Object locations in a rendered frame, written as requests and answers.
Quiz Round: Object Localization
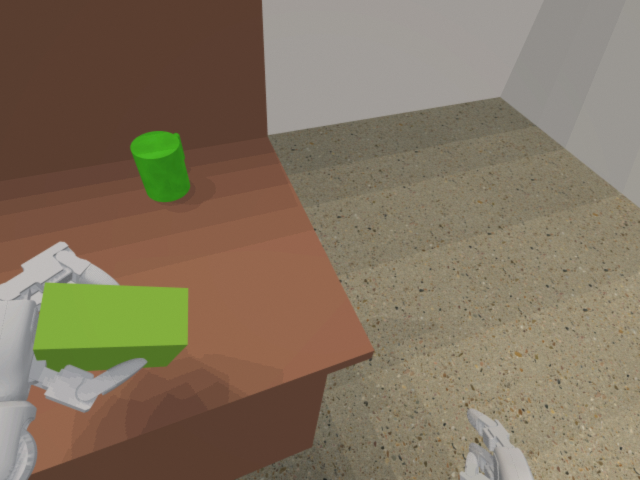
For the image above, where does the table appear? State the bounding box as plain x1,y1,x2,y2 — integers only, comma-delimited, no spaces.
0,0,374,480

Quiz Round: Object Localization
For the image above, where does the robot left forearm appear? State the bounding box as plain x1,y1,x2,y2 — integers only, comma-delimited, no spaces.
0,401,37,480

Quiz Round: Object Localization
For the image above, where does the right robot hand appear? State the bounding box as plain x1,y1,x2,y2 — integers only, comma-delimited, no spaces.
460,408,534,480

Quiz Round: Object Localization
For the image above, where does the left robot hand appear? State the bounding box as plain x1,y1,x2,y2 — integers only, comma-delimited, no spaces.
0,242,147,413

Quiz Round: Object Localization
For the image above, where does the sponge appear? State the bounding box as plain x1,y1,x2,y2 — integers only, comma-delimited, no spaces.
33,283,188,372

